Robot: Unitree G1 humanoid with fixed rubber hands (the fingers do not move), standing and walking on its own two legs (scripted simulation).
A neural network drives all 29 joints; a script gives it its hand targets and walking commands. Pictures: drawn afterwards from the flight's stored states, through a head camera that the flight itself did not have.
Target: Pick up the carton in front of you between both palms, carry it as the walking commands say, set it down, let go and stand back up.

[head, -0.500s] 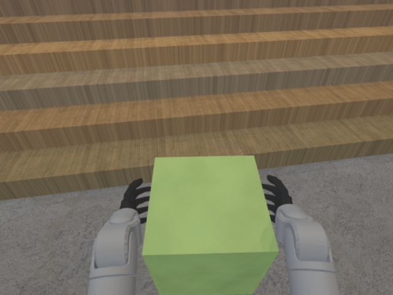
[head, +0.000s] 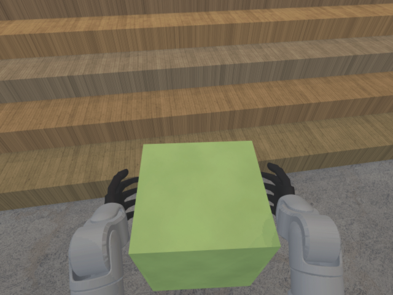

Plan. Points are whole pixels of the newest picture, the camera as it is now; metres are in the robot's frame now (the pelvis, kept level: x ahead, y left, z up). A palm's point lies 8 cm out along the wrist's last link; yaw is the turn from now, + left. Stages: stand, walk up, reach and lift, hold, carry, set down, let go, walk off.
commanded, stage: carry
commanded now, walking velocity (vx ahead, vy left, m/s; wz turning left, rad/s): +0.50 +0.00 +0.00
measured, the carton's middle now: (200, 219) +0.28 +0.01 +0.03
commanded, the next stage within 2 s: none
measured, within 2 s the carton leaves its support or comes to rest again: neither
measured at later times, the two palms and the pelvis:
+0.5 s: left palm (151, 91) +0.60 +0.14 +0.13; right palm (261, 89) +0.62 -0.16 +0.12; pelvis +0.33 -0.02 +0.00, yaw +2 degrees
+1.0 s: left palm (160, 36) +0.94 +0.15 +0.15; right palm (243, 36) +0.94 -0.15 +0.15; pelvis +0.55 +0.00 +0.01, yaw +1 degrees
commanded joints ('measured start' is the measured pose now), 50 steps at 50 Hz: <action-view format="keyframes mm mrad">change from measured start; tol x32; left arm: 1 -519 -831 -756 -48 -428 26 -287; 22 -529 -763 -723 -175 -399 41 -227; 50 -1441 -929 -494 359 -486 68 -187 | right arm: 1 -379 854 653 -15 341 18 230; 24 -594 695 678 -249 420 99 230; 50 -1420 929 463 309 512 89 189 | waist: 1 -55 269 -282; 21 -22 211 -195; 24 26 -234 -382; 50 -17 133 -510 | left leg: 1 699 445 -823 -369 -205 184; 21 561 178 -20 -80 726 -14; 26 -185 16 -247 819 -313 -34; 41 248 16 -106 -169 298 -35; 43 559 271 -362 2 945 98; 50 511 174 -271 77 907 68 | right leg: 1 -614 98 70 601 11 -32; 17 -529 92 -107 -89 465 -52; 22 24 160 -170 -196 396 -82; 24 395 -278 589 -338 139 -278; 28 203 -220 290 -310 837 -238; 36 49 -102 -21 -219 1048 -205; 45 -278 84 46 77 22 -40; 50 -73 67 51 -94 469 -40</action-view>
